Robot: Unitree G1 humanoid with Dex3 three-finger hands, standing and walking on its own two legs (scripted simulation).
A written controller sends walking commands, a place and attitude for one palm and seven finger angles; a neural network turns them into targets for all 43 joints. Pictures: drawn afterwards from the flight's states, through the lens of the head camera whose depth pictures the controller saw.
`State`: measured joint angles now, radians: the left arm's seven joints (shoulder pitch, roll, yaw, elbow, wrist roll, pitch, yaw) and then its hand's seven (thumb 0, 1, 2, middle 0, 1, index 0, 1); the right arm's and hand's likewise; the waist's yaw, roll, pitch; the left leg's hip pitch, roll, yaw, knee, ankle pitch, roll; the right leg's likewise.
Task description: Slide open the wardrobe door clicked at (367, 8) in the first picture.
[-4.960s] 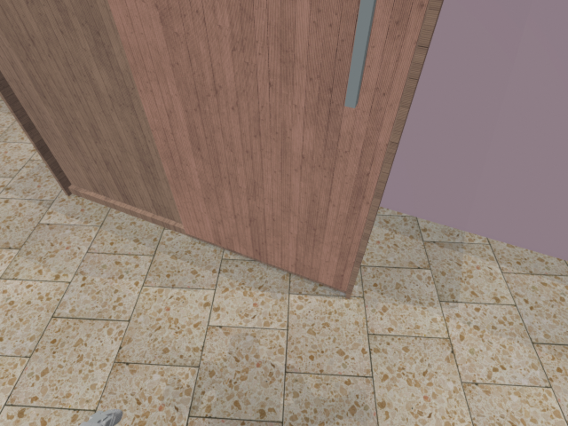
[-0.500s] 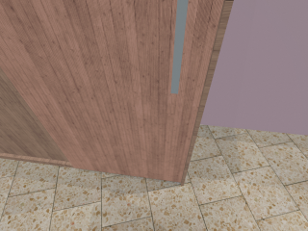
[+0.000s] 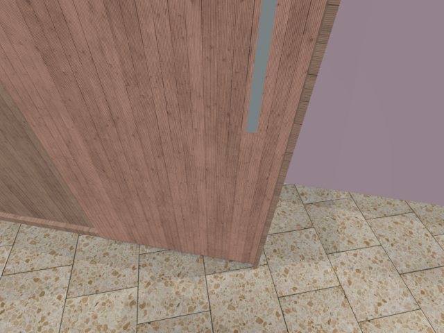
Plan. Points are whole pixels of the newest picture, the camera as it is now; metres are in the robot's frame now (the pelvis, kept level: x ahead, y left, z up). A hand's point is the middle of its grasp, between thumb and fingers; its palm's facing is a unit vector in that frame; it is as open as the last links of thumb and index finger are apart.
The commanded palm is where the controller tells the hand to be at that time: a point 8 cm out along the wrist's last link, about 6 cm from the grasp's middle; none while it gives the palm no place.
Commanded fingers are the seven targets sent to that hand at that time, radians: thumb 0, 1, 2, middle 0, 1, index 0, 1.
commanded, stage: come to a stop and stand still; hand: right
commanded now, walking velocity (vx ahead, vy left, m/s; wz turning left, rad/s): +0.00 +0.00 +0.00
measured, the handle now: (260, 68) +0.54 -0.03 +0.23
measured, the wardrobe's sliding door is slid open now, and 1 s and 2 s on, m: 0.00 0.00 0.00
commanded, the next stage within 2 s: look again from close up in 0.14 s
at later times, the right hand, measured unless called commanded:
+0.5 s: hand out of the picture +0.00 -0.17 -0.16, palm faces +0.01 +0.97 -0.25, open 7.4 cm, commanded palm none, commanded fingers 0.00 -0.90 -0.90 0.20 0.30 0.20 0.30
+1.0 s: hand out of the picture -0.01 -0.15 -0.17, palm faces +0.02 +0.98 -0.21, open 7.4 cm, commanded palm none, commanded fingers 0.00 -0.90 -0.90 0.20 0.30 0.20 0.30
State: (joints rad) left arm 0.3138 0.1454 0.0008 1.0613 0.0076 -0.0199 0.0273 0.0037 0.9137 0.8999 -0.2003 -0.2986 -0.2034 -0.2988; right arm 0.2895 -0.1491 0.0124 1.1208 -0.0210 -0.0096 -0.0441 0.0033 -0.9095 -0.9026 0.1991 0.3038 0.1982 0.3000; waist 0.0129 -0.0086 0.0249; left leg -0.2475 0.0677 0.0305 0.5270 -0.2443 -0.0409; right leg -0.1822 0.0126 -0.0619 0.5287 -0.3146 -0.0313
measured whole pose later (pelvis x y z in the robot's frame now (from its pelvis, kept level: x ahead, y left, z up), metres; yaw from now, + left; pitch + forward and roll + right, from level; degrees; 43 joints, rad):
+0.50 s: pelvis -0.02 +0.02 +0.01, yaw +0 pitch -3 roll -1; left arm 0.29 0.22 0.00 1.06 0.01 -0.01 0.01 0.00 0.91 0.90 -0.20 -0.30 -0.20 -0.30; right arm 0.28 -0.21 0.00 1.06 -0.02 -0.01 -0.02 0.00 -0.91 -0.90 0.20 0.30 0.20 0.30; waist 0.00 0.01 0.01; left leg -0.24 0.04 0.05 0.46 -0.18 -0.01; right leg -0.17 -0.01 -0.05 0.45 -0.23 0.00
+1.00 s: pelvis -0.02 +0.03 +0.01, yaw -1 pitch -2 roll +0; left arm 0.29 0.17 -0.01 1.11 0.01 -0.01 0.01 0.00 0.91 0.90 -0.20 -0.30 -0.20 -0.30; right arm 0.27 -0.19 0.00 1.09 -0.02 -0.01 -0.03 0.00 -0.91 -0.90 0.20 0.30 0.20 0.30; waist 0.00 0.01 0.02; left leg -0.22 0.03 0.06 0.43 -0.16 0.00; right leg -0.16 -0.02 -0.04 0.42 -0.22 0.01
